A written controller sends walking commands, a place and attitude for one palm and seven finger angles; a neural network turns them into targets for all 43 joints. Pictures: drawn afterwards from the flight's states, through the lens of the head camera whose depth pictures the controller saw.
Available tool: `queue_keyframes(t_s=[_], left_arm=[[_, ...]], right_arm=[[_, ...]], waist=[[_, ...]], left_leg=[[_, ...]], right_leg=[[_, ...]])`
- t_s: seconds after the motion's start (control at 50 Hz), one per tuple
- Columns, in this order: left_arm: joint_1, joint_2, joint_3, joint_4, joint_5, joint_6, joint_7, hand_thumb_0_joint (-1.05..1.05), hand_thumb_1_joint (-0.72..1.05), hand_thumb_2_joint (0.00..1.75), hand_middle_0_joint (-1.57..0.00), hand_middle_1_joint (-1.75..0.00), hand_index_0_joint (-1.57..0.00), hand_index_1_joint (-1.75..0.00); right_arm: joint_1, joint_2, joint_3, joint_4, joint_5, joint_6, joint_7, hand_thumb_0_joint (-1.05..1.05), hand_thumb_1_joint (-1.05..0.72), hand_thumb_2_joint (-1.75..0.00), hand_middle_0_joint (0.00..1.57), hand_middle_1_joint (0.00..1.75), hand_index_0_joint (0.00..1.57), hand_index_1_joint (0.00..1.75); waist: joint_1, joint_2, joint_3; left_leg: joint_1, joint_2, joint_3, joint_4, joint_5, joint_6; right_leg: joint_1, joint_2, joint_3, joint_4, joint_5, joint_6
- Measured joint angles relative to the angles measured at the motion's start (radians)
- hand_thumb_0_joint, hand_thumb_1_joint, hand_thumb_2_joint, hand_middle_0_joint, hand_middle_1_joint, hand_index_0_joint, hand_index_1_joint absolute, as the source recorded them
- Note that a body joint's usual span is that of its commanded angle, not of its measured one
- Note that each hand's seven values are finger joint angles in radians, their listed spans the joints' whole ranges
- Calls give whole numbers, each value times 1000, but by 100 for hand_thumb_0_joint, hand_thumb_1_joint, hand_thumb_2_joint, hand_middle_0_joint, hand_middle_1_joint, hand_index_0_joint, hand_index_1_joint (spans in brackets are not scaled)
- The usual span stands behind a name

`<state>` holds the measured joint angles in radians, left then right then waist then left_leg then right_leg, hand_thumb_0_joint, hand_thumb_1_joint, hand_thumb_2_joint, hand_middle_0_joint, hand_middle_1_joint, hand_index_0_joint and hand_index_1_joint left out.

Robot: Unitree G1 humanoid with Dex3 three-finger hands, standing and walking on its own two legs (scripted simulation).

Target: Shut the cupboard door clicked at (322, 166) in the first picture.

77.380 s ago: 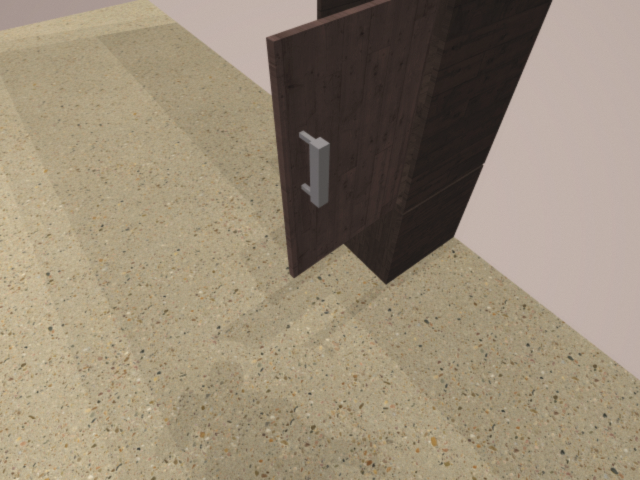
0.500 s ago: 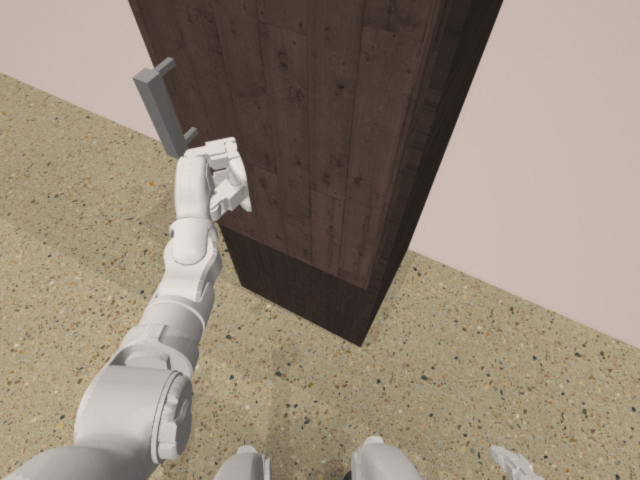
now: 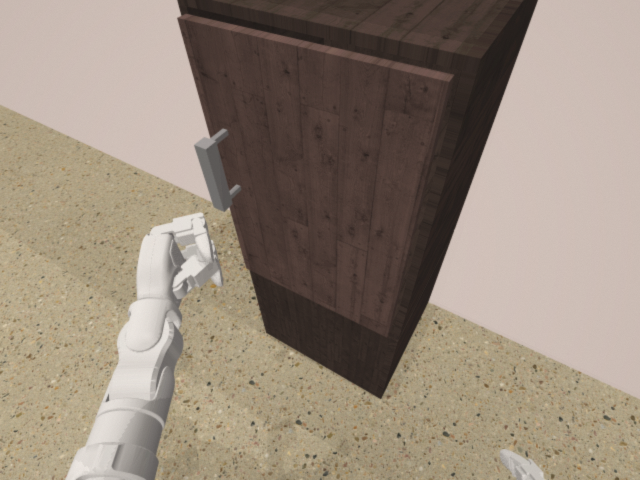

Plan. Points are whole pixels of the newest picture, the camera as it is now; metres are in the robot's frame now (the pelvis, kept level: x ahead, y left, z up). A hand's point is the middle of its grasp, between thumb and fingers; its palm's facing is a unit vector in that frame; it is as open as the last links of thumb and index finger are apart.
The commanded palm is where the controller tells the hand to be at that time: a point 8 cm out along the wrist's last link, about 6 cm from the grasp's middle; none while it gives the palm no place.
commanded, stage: draw the hand back to the body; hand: left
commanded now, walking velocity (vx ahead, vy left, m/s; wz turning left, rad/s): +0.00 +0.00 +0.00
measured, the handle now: (222, 170) +0.61 +0.19 +0.03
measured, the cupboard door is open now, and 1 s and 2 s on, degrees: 1 1 1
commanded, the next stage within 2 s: step back with the hand held close in 1.14 s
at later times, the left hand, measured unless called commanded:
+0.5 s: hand (80, 314) +0.25 +0.24 +0.16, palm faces +0.32 -0.90 -0.31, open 4.2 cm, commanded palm +0.20 +0.28 +0.17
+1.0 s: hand out of the picture +0.19 +0.28 +0.18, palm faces +0.50 -0.78 -0.38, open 7.3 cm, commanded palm +0.14 +0.31 +0.20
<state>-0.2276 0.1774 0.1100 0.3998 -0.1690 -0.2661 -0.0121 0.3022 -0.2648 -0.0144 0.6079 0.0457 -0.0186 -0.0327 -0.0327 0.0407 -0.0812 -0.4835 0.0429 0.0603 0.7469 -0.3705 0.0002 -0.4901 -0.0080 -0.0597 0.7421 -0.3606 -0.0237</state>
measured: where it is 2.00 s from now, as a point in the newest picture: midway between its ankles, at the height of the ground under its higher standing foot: outside the picture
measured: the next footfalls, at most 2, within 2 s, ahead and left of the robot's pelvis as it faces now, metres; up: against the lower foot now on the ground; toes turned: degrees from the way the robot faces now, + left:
none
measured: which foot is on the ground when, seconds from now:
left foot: down 0.00-1.00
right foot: down 0.00-1.00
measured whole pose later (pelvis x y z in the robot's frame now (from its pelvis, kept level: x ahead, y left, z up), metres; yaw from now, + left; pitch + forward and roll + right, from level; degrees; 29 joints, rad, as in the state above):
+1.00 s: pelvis +0.01 +0.01 +0.03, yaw +2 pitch -5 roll +0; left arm 0.44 0.32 0.32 -0.33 -0.06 -0.07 0.12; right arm 0.19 -0.24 0.01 0.65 0.01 -0.08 -0.09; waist 0.07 0.08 0.02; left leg -0.08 0.01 0.04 0.41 -0.23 0.01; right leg -0.08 -0.02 -0.08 0.40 -0.23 -0.01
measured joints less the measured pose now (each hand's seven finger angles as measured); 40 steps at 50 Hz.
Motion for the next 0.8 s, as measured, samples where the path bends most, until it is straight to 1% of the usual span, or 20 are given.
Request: queue_keyframes(t_s=[0.04, 0.08, 0.14, 0.2, 0.28, 0.36, 0.44, 0.58, 0.68, 0.8], left_arm=[[36, 2, -8, -52, -3, 17, -15, 2, 89, 90, -129, -149, -129, -149], [73, 6, -11, -98, -9, 47, -30, 2, 89, 90, -127, -147, -128, -147], [156, 38, -38, -192, 45, 100, 3, 2, 89, 90, -123, -142, -124, -143], [242, 64, -59, -289, 78, 149, 35, 2, 89, 90, -117, -136, -118, -136], [326, 85, -58, -395, 99, 196, 68, 2, 89, 90, -108, -126, -109, -126], [378, 98, -37, -475, 108, 226, 90, 2, 89, 90, -98, -115, -99, -115], [434, 107, 1, -550, 111, 236, 102, 2, 89, 90, -87, -103, -88, -103], [560, 131, 80, -670, 110, 240, 104, 2, 89, 90, -68, -82, -69, -83], [639, 160, 155, -727, 106, 232, 108, 2, 89, 90, -55, -67, -55, -68], [708, 187, 243, -771, 100, 210, 122, 2, 89, 90, -39, -50, -39, -50]], right_arm=[[-29, -3, 3, -10, 3, -9, -4, 1, -91, -90, 20, 30, 20, 30], [-55, -4, 7, -23, 7, -15, -6, 1, -91, -90, 20, 30, 20, 30], [-98, 12, 16, -41, 6, 2, -24, 1, -91, -90, 20, 30, 20, 30], [-123, 25, 29, -60, 2, 11, -40, 1, -91, -90, 20, 30, 20, 30], [-139, 38, 51, -65, -6, 13, -53, 1, -90, -90, 20, 30, 20, 30], [-143, 47, 69, -53, -15, 8, -56, 1, -90, -90, 20, 30, 20, 30], [-135, 56, 80, -36, -25, 4, -51, 1, -90, -90, 20, 30, 20, 30], [-107, 57, 72, -8, -35, 1, -40, 1, -90, -90, 20, 30, 20, 30], [-93, 46, 55, 11, -36, -4, -39, 1, -90, -90, 20, 30, 20, 30], [-88, 31, 33, 26, -34, -27, -45, 1, -90, -90, 20, 30, 20, 30]], waist=[[10, -1, 2], [20, 0, 2], [30, -5, 19], [40, -2, 37], [60, 4, 62], [77, 13, 82], [84, 21, 91], [83, 37, 89], [84, 40, 85], [93, 44, 83]], left_leg=[[25, -4, 0, -14, 4, 3], [52, -9, 0, -29, 8, 5], [120, -18, 4, -80, 25, 6], [187, -24, 1, -137, 47, 11], [263, -30, -5, -204, 72, 14], [320, -36, -10, -258, 94, 17], [360, -41, -10, -300, 110, 19], [397, -43, -7, -334, 120, 20], [404, -39, -8, -336, 119, 17], [404, -34, -11, -331, 120, 13]], right_leg=[[26, -3, 0, -14, 4, 3], [53, -7, 0, -27, 6, 6], [117, -13, 3, -69, 18, 11], [187, -16, -1, -129, 39, 15], [270, -18, -8, -203, 67, 19], [333, -20, -14, -264, 91, 23], [373, -23, -14, -305, 106, 27], [408, -22, -12, -340, 117, 30], [418, -19, -13, -345, 118, 27], [420, -13, -16, -345, 121, 23]])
